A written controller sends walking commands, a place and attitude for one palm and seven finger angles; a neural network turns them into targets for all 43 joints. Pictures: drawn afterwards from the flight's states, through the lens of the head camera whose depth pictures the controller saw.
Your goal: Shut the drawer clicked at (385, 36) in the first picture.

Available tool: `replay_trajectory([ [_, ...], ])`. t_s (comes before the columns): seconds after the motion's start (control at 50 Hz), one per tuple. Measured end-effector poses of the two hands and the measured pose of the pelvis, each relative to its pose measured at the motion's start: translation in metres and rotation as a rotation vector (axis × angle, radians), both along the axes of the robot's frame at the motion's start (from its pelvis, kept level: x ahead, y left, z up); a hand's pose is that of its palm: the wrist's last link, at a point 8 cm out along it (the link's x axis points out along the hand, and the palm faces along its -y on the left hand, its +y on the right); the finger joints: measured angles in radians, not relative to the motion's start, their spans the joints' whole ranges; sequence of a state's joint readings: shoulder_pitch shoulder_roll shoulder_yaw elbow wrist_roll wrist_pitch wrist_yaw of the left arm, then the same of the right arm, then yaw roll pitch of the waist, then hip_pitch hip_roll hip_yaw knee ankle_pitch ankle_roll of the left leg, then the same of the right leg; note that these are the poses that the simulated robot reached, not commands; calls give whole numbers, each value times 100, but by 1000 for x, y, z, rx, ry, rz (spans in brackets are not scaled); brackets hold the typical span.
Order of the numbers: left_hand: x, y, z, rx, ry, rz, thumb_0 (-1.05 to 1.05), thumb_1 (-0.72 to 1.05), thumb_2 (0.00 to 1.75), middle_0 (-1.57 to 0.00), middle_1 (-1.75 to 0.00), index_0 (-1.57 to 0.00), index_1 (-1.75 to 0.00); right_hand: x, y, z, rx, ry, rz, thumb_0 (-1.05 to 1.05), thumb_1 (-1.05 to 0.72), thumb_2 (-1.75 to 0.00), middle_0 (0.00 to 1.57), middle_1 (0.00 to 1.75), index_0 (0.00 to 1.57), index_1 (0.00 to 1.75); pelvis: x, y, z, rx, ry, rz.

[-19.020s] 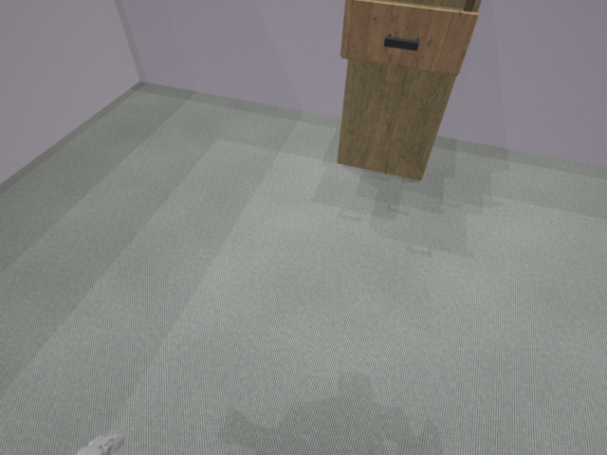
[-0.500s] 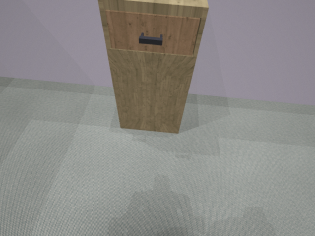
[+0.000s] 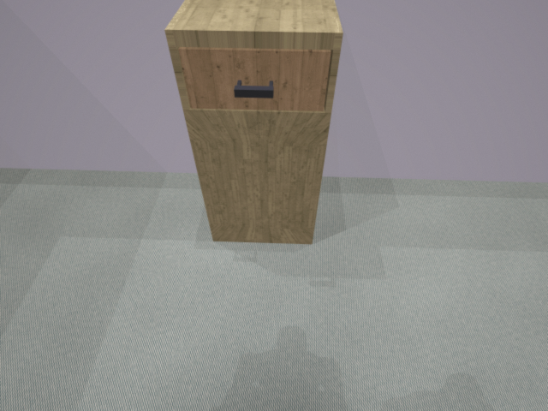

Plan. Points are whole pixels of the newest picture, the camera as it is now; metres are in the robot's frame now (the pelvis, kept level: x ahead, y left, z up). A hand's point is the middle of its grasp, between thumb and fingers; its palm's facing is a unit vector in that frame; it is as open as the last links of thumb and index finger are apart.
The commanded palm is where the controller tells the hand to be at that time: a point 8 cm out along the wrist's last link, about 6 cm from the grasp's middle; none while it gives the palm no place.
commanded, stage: let the arm hang, fingers relaxed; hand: left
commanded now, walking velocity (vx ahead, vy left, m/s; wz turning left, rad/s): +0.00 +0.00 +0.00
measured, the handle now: (254, 87) +0.91 +0.10 +0.01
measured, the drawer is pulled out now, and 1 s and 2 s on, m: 0.00 0.00 0.00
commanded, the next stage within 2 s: look to check the result in 0.18 s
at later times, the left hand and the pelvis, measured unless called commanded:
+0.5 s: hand out of the picture -0.04 +0.15 -0.18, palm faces +0.05 -0.98 -0.17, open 7.4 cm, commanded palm none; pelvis -0.01 +0.00 +0.00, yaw +0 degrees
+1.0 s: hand out of the picture -0.01 +0.14 -0.18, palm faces +0.05 -0.98 -0.18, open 7.4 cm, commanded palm none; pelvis +0.00 -0.01 +0.00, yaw +0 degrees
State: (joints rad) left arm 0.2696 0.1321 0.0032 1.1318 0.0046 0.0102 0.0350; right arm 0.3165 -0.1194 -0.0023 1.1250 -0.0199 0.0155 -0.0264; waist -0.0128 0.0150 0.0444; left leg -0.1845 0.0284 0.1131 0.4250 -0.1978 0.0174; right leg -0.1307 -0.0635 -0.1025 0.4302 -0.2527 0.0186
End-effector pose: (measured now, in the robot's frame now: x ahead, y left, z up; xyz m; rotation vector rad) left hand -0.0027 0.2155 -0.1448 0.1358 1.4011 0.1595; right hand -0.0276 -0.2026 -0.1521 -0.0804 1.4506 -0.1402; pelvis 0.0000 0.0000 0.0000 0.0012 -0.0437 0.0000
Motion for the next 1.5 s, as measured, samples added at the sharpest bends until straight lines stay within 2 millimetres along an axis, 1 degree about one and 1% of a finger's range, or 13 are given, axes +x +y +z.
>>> replay_trajectory([
  [0.1, -13, -3, -1, -6, 31, 9, 1, 91, 90, -21, -30, -21, -31, -16, 6, -1, 12, 36, -17, 1, -91, -90, 20, 30, 20, 30, -3, 0, 0, 0, 4, -2],
  [0.2, -26, -6, -1, -11, 67, 20, 1, 91, 90, -20, -30, -20, -30, -26, 9, 0, 16, 60, -29, 1, -91, -90, 20, 30, 20, 30, -5, 1, 0, 0, 7, -3],
  [0.3, -36, -9, -1, -15, 92, 29, 1, 91, 90, -20, -30, -20, -30, -28, 9, 0, 14, 66, -34, 1, -91, -90, 20, 30, 20, 30, -6, 0, 0, 0, 9, -4],
  [0.4, -40, -12, -2, -20, 99, 35, 1, 91, 90, -20, -30, -20, -30, -24, 7, 0, 10, 55, -32, 1, -91, -90, 20, 30, 20, 30, -6, -1, -1, 0, 10, -4],
  [0.5, -38, -15, -2, -22, 92, 35, 0, 91, 90, -20, -30, -20, -30, -17, 5, -1, 9, 36, -29, 1, -91, -90, 20, 30, 20, 30, -5, -2, -1, 1, 10, -4],
  [0.68, -28, -18, -2, -21, 68, 30, 0, 91, 90, -20, -30, -20, -30, -6, 1, -2, 10, 12, -24, 1, -91, -90, 20, 30, 20, 30, -3, -5, 0, 2, 12, -5],
  [1.0, -14, -21, -1, -12, 47, 27, 0, 91, 90, -20, -30, -20, -30, -2, -7, -1, 5, 27, -21, 1, -91, -90, 20, 30, 20, 30, 3, -12, 0, 2, 13, -1],
  [1.5, -10, -28, 2, -5, 63, 33, 0, 91, 90, -20, -30, -20, -30, 13, -18, -1, 2, 20, -7, 1, -91, -90, 20, 30, 20, 30, 12, -21, 1, 4, 17, 0],
])
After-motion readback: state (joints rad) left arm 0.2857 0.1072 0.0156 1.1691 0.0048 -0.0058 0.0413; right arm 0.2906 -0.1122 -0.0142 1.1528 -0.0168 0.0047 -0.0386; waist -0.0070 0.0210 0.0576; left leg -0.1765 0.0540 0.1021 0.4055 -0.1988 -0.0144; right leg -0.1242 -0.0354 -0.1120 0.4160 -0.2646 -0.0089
